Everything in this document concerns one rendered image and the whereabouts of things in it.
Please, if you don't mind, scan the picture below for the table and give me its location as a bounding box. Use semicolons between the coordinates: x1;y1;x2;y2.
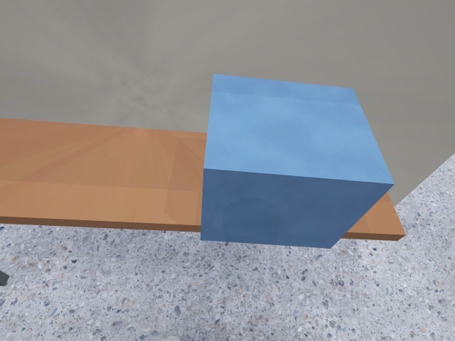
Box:
0;118;406;286

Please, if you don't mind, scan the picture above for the carton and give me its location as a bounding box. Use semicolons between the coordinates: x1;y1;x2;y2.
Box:
200;74;394;249

